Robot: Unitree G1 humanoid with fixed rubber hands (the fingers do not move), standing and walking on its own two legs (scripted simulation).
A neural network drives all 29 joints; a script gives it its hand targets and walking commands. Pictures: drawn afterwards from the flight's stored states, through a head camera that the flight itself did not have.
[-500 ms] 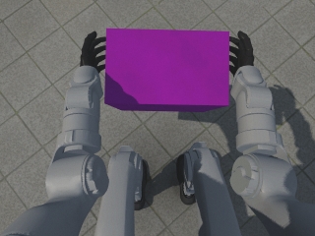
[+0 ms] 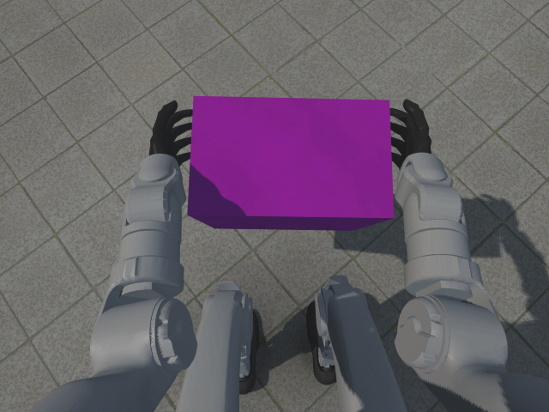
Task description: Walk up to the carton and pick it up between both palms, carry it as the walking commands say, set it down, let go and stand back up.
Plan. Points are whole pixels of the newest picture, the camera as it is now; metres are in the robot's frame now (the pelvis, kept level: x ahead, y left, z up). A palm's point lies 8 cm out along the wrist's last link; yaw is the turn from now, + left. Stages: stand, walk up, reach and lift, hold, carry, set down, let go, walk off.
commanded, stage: reach and lift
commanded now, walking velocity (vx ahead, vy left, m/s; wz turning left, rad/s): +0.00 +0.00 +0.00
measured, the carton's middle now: (287, 175) +0.46 -0.02 -0.13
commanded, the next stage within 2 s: none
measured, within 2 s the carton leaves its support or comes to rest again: neither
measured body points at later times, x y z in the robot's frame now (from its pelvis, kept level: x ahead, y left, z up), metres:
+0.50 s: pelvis +0.02 +0.00 +0.07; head +0.21 +0.00 +0.48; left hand +0.46 +0.16 +0.02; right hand +0.45 -0.19 +0.02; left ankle +0.09 +0.10 -0.51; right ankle +0.10 -0.11 -0.51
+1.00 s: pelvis +0.05 +0.00 +0.14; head +0.19 +0.00 +0.57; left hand +0.44 +0.16 +0.09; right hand +0.43 -0.19 +0.09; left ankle +0.09 +0.10 -0.51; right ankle +0.10 -0.11 -0.51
